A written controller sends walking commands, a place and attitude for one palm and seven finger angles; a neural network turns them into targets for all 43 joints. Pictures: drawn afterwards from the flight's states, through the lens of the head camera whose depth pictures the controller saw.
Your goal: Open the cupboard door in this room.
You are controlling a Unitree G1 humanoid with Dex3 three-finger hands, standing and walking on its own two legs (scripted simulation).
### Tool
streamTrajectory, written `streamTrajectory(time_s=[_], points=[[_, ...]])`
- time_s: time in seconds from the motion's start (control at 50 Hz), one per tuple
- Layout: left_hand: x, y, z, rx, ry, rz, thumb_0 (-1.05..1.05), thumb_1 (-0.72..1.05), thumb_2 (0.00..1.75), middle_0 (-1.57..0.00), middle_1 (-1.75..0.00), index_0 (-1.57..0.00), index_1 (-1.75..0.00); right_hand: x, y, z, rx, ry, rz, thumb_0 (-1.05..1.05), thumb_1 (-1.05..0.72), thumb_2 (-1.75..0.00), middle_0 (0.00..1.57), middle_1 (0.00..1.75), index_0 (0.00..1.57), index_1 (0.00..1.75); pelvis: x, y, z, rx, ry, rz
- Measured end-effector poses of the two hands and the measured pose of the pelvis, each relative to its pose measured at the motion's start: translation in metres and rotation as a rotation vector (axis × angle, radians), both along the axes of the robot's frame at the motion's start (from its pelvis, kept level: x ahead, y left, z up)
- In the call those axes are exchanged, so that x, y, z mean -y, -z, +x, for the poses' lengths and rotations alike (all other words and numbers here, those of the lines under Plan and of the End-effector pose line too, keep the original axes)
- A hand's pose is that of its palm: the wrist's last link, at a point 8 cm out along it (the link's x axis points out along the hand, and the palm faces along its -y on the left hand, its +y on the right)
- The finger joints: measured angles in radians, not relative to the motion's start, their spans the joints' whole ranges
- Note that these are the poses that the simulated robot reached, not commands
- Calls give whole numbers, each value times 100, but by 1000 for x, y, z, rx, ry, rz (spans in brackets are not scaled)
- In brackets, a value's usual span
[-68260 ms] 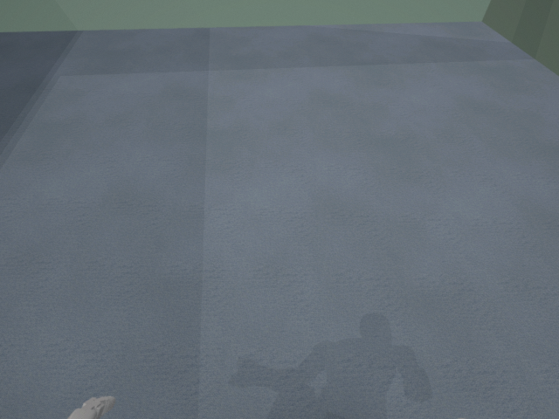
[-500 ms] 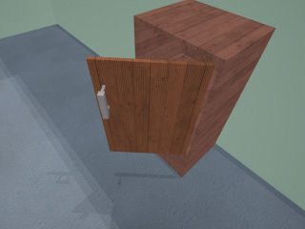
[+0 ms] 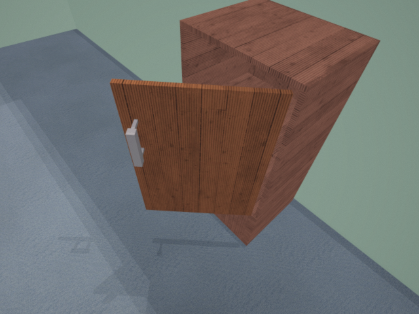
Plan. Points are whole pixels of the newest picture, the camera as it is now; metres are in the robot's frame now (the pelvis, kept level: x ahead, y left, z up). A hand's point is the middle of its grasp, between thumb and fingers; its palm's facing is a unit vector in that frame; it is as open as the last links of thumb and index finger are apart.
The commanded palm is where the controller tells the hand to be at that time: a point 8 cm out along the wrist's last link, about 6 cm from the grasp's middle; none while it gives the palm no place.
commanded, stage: come to a stop and stand still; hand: left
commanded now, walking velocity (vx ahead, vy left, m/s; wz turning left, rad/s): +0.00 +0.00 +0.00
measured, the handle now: (137, 143) +0.54 +0.23 -0.03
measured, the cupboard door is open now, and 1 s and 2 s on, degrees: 45 45 45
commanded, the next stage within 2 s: look again from close up in 0.26 s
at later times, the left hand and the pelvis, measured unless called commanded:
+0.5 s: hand out of the picture -0.02 +0.17 -0.18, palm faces -0.02 -0.99 -0.17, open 7.3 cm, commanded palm none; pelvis +0.01 +0.01 -0.01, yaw -2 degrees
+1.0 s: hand out of the picture -0.03 +0.24 -0.18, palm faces -0.03 -0.97 -0.22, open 7.3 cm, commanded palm +0.08 +0.29 -0.07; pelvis -0.02 +0.05 +0.00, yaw -1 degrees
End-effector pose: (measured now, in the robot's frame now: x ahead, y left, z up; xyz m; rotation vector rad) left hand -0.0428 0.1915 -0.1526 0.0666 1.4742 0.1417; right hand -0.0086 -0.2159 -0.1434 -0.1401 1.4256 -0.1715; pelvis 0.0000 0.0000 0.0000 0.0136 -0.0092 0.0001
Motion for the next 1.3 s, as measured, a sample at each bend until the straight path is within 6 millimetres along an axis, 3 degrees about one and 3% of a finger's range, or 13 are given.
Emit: streamTrajectory(time_s=[0.42,0.54,0.72,0.82,1.0,1.04,1.1,1.18,1.24,1.3], points=[[-11,-1,14,16,45,31,0,91,90,-20,-29,-20,-30,6,2,22,45,-4,-11,1,-93,-90,20,30,20,29,-4,3,8,-9,25,-24],[-36,4,31,65,82,49,0,91,90,-20,-29,-20,-30,-8,6,27,130,20,-16,1,-93,-90,20,30,20,29,-20,10,7,5,27,-27],[-75,2,63,183,98,84,0,91,90,-20,-29,-20,-30,-30,5,14,130,0,-20,1,-94,-90,20,30,20,29,-42,11,-6,14,27,-26],[-87,0,55,162,106,86,0,91,90,-19,-29,-20,-30,-37,1,5,107,-9,-15,1,-93,-90,20,30,20,29,-49,8,-14,-7,26,-17],[-94,-3,12,50,93,92,0,91,90,-20,-29,-20,-30,-36,-2,3,83,-20,-12,1,-91,-90,20,30,20,30,-50,5,-19,-23,24,-17],[-97,-21,33,200,-7,108,1,91,90,-20,-30,-20,-30,-32,-8,15,185,-27,-36,1,-91,-90,20,30,20,30,-49,6,-21,-27,9,-18],[-101,-74,96,627,-49,193,2,89,89,-20,-31,-20,-32,-24,-17,42,390,-56,-63,1,-91,-90,20,30,20,30,-46,10,-25,-33,-1,4],[-92,-134,172,1097,-38,174,1,84,87,-20,-34,-20,-35,-11,-22,86,612,-91,-79,1,-91,-90,20,30,20,30,-42,23,-36,-56,-30,-7],[-89,-149,207,1367,14,118,1,79,85,-20,-37,-21,-38,1,-26,116,732,-116,-104,1,-90,-90,21,30,20,30,-32,41,-43,-131,-14,-14],[-85,-132,210,1497,92,30,0,73,82,-21,-41,-21,-42,14,-30,138,818,-142,-124,1,-90,-90,21,30,20,30,-20,63,-48,-181,1,-17]])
